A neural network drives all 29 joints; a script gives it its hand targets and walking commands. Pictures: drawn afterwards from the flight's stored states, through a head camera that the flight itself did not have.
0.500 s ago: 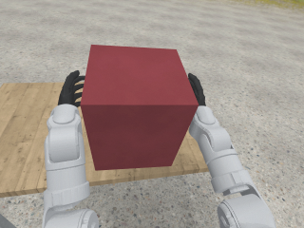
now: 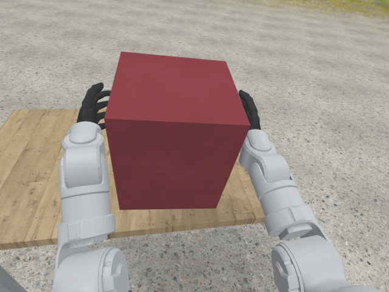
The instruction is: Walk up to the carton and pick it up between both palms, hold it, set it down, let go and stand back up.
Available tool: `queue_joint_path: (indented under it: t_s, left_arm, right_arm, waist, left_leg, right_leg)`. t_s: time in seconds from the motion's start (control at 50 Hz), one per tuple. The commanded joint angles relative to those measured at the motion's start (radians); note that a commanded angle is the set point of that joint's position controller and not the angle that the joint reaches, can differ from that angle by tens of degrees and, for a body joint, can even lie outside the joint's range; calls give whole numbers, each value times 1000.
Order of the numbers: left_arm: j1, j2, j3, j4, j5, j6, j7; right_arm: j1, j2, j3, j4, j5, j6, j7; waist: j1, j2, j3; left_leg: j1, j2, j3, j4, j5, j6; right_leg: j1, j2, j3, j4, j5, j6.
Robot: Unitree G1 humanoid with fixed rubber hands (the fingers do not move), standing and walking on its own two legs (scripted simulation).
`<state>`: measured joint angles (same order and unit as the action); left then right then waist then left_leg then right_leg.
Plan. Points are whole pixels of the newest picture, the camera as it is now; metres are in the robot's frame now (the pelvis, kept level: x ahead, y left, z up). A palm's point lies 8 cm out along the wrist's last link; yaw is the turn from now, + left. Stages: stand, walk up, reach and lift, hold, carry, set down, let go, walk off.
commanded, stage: hold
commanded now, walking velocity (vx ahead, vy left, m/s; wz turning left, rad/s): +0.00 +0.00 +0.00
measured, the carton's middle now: (172, 136) +0.39 +0.02 +0.17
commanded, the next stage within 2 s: set down in 1.32 s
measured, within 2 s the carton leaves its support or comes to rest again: neither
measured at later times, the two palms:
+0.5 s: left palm (90, 130) +0.35 +0.17 +0.21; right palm (248, 136) +0.36 -0.13 +0.19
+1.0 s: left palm (92, 128) +0.36 +0.16 +0.21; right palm (249, 136) +0.36 -0.14 +0.19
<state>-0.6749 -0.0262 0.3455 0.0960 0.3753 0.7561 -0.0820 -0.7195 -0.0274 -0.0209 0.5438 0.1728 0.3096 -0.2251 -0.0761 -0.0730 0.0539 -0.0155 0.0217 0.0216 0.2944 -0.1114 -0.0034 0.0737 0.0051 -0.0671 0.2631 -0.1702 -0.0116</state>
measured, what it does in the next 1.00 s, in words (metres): stands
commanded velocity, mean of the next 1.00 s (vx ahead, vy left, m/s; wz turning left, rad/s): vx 0.00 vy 0.00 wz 0.00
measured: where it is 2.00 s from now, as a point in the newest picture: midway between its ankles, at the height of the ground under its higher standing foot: outside the picture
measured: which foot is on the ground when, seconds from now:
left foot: down 0.00-1.00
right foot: down 0.00-1.00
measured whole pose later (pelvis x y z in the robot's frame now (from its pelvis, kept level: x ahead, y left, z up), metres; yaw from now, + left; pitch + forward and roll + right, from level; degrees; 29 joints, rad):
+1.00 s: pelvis +0.00 +0.01 +0.00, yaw +0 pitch -9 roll -1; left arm -0.63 -0.03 0.29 0.04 0.36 0.77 -0.05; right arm -0.67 -0.04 -0.01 0.48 0.20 0.31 -0.22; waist -0.09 -0.06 0.06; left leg -0.04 0.02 0.02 0.31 -0.12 0.00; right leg 0.05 0.00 -0.07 0.27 -0.17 -0.01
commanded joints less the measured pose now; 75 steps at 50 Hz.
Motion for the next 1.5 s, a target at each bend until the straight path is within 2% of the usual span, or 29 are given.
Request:
queue_joint_path:
  t_s: [0.0,0.08,0.16,0.24,0.3,0.34,0.38,0.46,0.5,0.52,0.62,0.64,0.7,0.72,0.74,0.82,0.88,0.9,0.92,0.98,1.02,1.14,1.28,1.3,1.32,1.34,1.38,1.46,1.48]
  left_arm:
    - [-546,-493,-469,-95,-156,-45,-140]
    - [-546,-508,-543,-168,-175,-44,-128]
    - [-536,-528,-595,-206,-200,-44,-105]
    - [-502,-509,-572,-193,-187,-37,-92]
    - [-474,-506,-578,-224,-199,-36,-94]
    - [-472,-497,-587,-246,-213,-38,-94]
    - [-460,-484,-560,-238,-203,-33,-96]
    - [-522,-482,-515,-144,-184,-25,-108]
    - [-521,-477,-495,-110,-171,-26,-109]
    - [-543,-490,-503,-116,-183,-30,-109]
    - [-542,-518,-546,-140,-207,-44,-104]
    - [-522,-522,-547,-152,-210,-45,-106]
    - [-467,-487,-512,-132,-167,-23,-124]
    - [-477,-482,-509,-144,-170,-21,-129]
    - [-498,-474,-508,-140,-169,-20,-129]
    - [-582,-514,-551,-182,-193,-36,-118]
    - [-597,-518,-563,-148,-206,-55,-100]
    - [-579,-528,-554,-141,-200,-54,-95]
    - [-549,-526,-547,-142,-196,-52,-93]
    - [-541,-504,-527,-126,-186,-46,-98]
    - [-525,-496,-505,-122,-172,-44,-104]
    - [-520,-485,-484,-103,-158,-35,-117]
    - [-562,-529,-550,-127,-199,-46,-108]
    - [-563,-519,-533,-116,-194,-48,-107]
    - [-578,-528,-546,-154,-212,-59,-103]
    - [-579,-524,-551,-148,-204,-66,-98]
    - [-541,-516,-522,-104,-182,-61,-100]
    - [-539,-497,-502,-98,-164,-114,-109]
    - [-529,-489,-489,-67,-154,-130,-111]
  right_arm:
    - [-729,512,338,-309,95,-55,100]
    - [-695,513,350,-342,115,-54,96]
    - [-712,505,379,-398,127,-56,106]
    - [-707,493,383,-393,123,-54,115]
    - [-701,510,423,-466,141,-57,108]
    - [-690,513,442,-493,155,-53,95]
    - [-689,501,448,-495,151,-41,88]
    - [-713,498,362,-374,92,-28,107]
    - [-713,495,335,-342,67,-33,122]
    - [-744,509,335,-361,75,-43,126]
    - [-764,529,383,-398,117,-53,107]
    - [-739,523,391,-403,121,-50,102]
    - [-657,503,380,-334,116,-23,87]
    - [-673,511,380,-356,121,-24,85]
    - [-668,500,359,-324,112,-19,90]
    - [-710,511,335,-328,100,-37,112]
    - [-763,529,344,-366,100,-53,123]
    - [-779,524,364,-381,107,-56,124]
    - [-759,520,373,-385,112,-55,122]
    - [-773,531,396,-386,116,-54,114]
    - [-754,526,394,-382,118,-51,106]
    - [-725,520,360,-334,102,-44,107]
    - [-768,528,355,-385,100,-60,105]
    - [-756,520,342,-348,102,-53,108]
    - [-772,518,338,-399,90,-64,113]
    - [-768,508,337,-377,83,-70,121]
    - [-740,498,316,-331,70,-72,123]
    - [-717,484,274,-314,23,-132,140]
    - [-724,471,263,-315,3,-157,146]
  waist:
    - [-20,91,-361]
    - [-54,144,-374]
    - [-48,165,-391]
    - [-25,141,-392]
    - [-11,114,-459]
    - [-20,92,-482]
    - [-9,63,-449]
    - [-4,65,-333]
    - [-2,64,-308]
    - [13,62,-338]
    - [-14,104,-431]
    - [-11,85,-440]
    - [-29,82,-347]
    - [-29,79,-373]
    - [-42,96,-321]
    - [-47,141,-369]
    - [-28,140,-389]
    - [-11,126,-399]
    - [-15,120,-404]
    - [7,86,-420]
    - [8,56,-401]
    - [0,48,-350]
    - [-27,114,-414]
    - [-21,112,-386]
    - [-13,110,-423]
    - [-15,135,-420]
    - [-1,119,-375]
    - [-9,137,-388]
    - [9,132,-371]
  left_leg:
    - [168,-58,45,13,196,3]
    - [217,-54,36,42,275,-31]
    - [216,-48,20,41,259,-41]
    - [218,-43,21,28,226,-30]
    - [219,-50,26,47,289,-15]
    - [244,-57,22,63,323,-11]
    - [229,-56,21,55,300,-4]
    - [140,-44,33,-23,44,16]
    - [116,-35,32,-41,18,22]
    - [123,-35,38,-40,35,23]
    - [211,-46,29,38,223,-1]
    - [221,-52,29,45,250,-4]
    - [192,-57,31,24,223,-2]
    - [186,-61,36,23,196,1]
    - [156,-58,32,4,140,-3]
    - [161,-47,30,-1,129,-19]
    - [168,-46,25,4,155,-13]
    - [168,-44,19,9,163,-12]
    - [193,-47,25,18,197,-10]
    - [199,-55,34,23,193,2]
    - [191,-53,36,22,188,12]
    - [171,-49,41,-1,143,13]
    - [200,-46,27,25,176,-5]
    - [187,-48,30,18,159,-5]
    - [215,-45,23,25,150,-6]
    - [214,-43,25,21,165,-10]
    - [201,-41,23,19,156,-7]
    - [198,-39,30,4,117,-4]
    - [195,-35,37,0,116,-2]
  right_leg:
    - [-8,40,-28,-33,172,58]
    - [-26,51,-38,-32,189,52]
    - [-66,54,-41,-33,148,41]
    - [-74,56,-43,-28,120,40]
    - [-19,53,-32,-20,218,49]
    - [-3,50,-24,-13,287,62]
    - [0,54,-26,-17,277,64]
    - [-83,43,-33,-53,10,48]
    - [-84,44,-36,-53,-3,45]
    - [-79,46,-34,-45,12,47]
    - [-48,50,-20,-32,167,48]
    - [-34,51,-21,-30,202,52]
    - [-18,43,-17,-35,209,57]
    - [-4,38,-18,-32,208,62]
    - [-28,35,-23,-37,141,58]
    - [-55,46,-29,-35,76,46]
    - [-70,44,-33,-27,93,47]
    - [-60,52,-34,-27,98,48]
    - [-53,54,-34,-26,124,46]
    - [-50,49,-29,-28,141,59]
    - [-47,46,-26,-34,154,64]
    - [-53,47,-28,-44,107,57]
    - [-60,50,-29,-36,115,50]
    - [-73,49,-29,-37,86,49]
    - [-68,46,-23,-32,97,50]
    - [-76,46,-25,-29,103,52]
    - [-65,42,-24,-35,102,47]
    - [-75,36,-39,-33,57,43]
    - [-79,33,-44,-36,47,44]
